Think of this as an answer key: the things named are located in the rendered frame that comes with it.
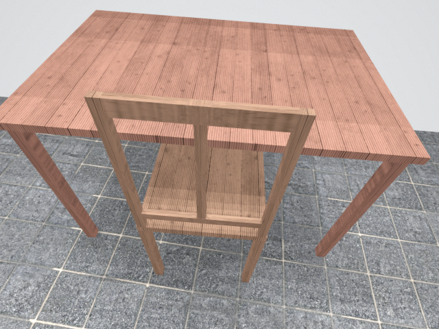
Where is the chair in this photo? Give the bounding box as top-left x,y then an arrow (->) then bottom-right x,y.
84,90 -> 316,282

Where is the table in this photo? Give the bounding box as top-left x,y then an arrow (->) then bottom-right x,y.
0,10 -> 431,257

